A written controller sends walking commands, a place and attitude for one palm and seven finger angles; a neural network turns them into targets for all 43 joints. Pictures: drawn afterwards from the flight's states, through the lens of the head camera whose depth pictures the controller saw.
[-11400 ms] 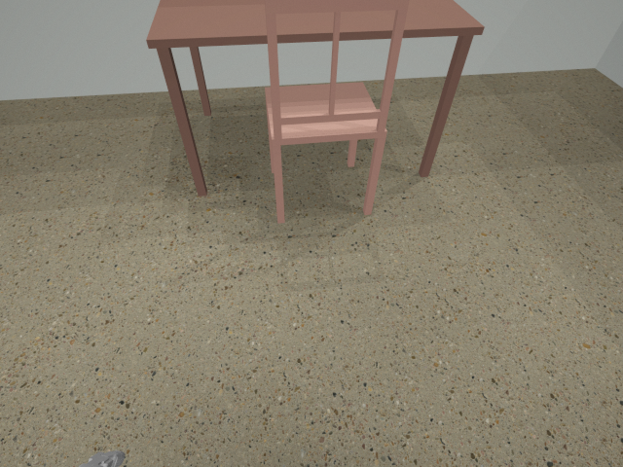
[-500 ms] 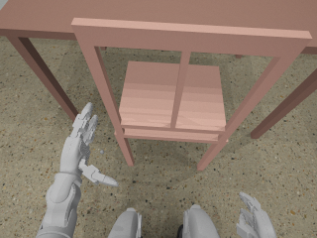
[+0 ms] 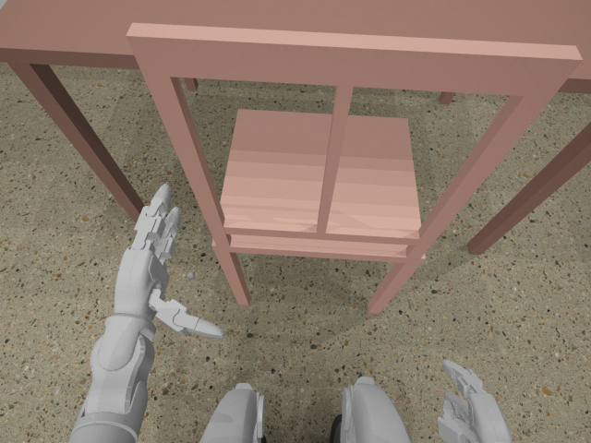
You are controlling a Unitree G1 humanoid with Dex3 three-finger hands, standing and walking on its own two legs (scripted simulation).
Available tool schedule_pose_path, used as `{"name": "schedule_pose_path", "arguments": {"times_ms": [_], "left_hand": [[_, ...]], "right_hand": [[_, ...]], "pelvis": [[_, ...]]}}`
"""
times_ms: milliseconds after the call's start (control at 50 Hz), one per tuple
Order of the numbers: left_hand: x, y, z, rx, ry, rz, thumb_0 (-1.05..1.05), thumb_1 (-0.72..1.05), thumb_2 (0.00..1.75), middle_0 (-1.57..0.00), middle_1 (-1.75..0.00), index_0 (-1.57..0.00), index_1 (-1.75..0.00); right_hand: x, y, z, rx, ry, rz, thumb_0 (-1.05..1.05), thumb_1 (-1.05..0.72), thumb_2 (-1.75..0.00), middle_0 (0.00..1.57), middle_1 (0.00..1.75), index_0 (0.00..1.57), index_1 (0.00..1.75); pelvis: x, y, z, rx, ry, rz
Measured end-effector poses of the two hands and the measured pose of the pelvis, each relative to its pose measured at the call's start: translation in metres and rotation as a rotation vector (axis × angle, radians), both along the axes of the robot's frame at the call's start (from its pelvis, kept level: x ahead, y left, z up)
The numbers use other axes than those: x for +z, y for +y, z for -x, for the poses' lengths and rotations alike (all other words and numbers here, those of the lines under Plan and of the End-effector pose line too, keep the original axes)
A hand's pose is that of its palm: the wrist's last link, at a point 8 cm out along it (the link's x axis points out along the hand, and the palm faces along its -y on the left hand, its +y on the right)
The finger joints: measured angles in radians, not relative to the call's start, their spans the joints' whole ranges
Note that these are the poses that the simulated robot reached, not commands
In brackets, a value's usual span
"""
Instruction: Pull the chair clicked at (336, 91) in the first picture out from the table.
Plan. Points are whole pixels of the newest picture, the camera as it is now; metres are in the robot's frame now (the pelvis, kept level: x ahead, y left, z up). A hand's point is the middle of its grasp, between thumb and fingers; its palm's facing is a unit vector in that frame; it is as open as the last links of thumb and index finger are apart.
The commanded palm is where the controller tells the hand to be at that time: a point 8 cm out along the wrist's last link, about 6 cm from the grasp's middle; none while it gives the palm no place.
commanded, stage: aim the fingers beside a spindle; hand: left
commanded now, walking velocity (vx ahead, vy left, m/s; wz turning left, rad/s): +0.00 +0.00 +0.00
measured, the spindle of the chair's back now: (330, 175) +0.47 -0.03 +0.04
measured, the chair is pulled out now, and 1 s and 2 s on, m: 0.00 0.00 0.00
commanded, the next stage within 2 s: push the fingers through the gap in 0.26 s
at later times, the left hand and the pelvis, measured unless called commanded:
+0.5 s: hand (197, 270) +0.33 +0.14 +0.01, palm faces -0.06 -1.00 -0.03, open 16.9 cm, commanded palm +0.32 +0.20 +0.02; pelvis +0.00 +0.00 +0.00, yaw +0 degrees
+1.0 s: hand (205, 232) +0.38 +0.14 +0.02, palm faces -0.04 -1.00 -0.03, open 17.0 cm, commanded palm +0.37 +0.19 +0.02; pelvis +0.00 +0.00 +0.00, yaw +0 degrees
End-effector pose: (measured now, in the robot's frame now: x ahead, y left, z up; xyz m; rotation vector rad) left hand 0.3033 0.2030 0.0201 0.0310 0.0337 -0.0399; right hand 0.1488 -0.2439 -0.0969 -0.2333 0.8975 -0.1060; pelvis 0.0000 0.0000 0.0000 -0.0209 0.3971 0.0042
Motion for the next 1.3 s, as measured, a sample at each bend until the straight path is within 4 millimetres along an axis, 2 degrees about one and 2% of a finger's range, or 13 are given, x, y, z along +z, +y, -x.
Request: {"name": "schedule_pose_path", "arguments": {"times_ms": [260,460,660,780,1300], "left_hand": [[-0.004,-0.002,-0.008,-0.017,0.001,0.008,-0.02,-0.50,0.30,-0.06,-0.08,-0.06,-0.08],[-0.004,-0.004,-0.007,-0.019,0.013,0.005,-0.02,-0.50,0.30,-0.06,-0.08,-0.06,-0.08],[-0.003,-0.006,-0.036,-0.023,-0.017,0.001,-0.02,-0.50,0.30,-0.06,-0.08,-0.06,-0.08],[-0.005,-0.006,-0.041,-0.006,0.004,-0.001,-0.02,-0.50,0.30,-0.06,-0.08,-0.06,-0.09],[-0.005,-0.008,-0.093,0.001,-0.015,-0.006,-0.02,-0.50,0.30,-0.06,-0.08,-0.05,-0.08]], "right_hand": [[0.002,-0.002,-0.002,-0.005,-0.013,0.016,0.01,-0.91,-0.90,0.20,0.30,0.20,0.30],[-0.001,0.004,0.002,0.001,0.008,0.003,0.01,-0.91,-0.90,0.20,0.30,0.20,0.30],[-0.008,0.001,0.008,-0.010,0.038,0.014,0.01,-0.91,-0.90,0.20,0.30,0.20,0.30],[-0.009,0.000,0.017,-0.018,0.073,0.012,0.01,-0.91,-0.90,0.20,0.30,0.20,0.30],[-0.014,-0.010,0.057,-0.077,0.182,0.032,0.01,-0.91,-0.90,0.20,0.30,0.20,0.30]], "pelvis": [[-0.002,0.002,0.002,-0.002,0.004,0.003],[-0.001,0.004,0.001,-0.001,0.005,0.003],[-0.004,0.004,0.003,0.000,0.016,0.006],[-0.002,0.005,0.003,0.000,0.019,0.003],[-0.004,0.005,0.006,-0.011,0.038,0.005]]}}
